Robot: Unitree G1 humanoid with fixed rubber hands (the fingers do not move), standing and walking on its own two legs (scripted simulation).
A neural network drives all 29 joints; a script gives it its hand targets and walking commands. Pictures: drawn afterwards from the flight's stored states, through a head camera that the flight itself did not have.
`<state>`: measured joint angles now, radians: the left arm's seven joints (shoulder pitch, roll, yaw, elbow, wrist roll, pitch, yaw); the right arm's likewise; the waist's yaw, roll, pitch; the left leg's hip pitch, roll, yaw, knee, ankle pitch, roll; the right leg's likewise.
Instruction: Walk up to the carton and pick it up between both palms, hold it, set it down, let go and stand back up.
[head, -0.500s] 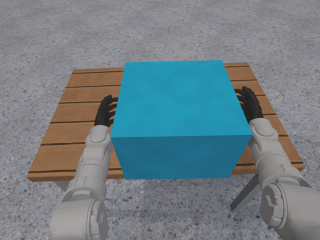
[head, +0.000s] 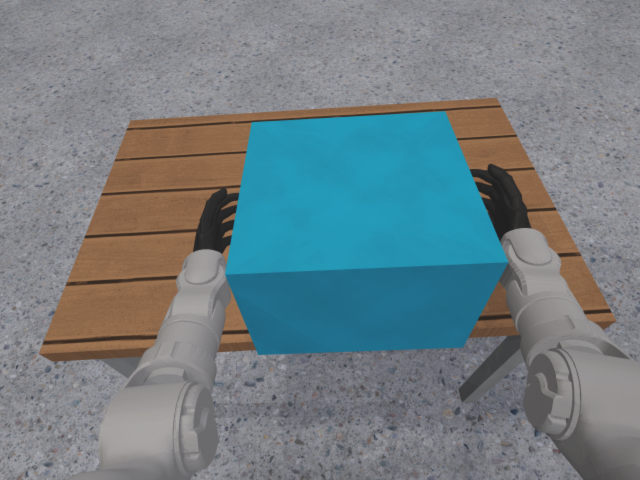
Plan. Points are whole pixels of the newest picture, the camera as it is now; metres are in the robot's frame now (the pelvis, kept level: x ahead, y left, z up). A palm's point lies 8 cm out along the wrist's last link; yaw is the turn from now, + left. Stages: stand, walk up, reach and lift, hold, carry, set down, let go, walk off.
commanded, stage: set down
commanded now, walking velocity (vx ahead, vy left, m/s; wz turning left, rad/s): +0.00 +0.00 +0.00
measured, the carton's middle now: (353, 230) +0.46 -0.03 +0.00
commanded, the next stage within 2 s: none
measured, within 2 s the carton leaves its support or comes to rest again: rests again in 0.62 s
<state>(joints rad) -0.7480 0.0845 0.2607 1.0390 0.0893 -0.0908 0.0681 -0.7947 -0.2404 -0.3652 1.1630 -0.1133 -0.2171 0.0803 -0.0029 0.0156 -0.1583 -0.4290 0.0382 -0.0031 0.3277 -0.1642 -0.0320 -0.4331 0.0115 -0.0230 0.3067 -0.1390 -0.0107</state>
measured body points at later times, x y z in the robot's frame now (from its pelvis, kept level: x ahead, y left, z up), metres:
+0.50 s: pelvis -0.01 +0.00 +0.00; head +0.07 -0.01 +0.44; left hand +0.43 +0.17 +0.03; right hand +0.43 -0.23 +0.04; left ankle -0.02 +0.14 -0.75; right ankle -0.01 -0.11 -0.75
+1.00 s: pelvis -0.01 +0.00 +0.00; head +0.08 -0.01 +0.43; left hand +0.43 +0.17 +0.02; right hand +0.43 -0.23 +0.04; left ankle -0.02 +0.14 -0.75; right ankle -0.01 -0.11 -0.75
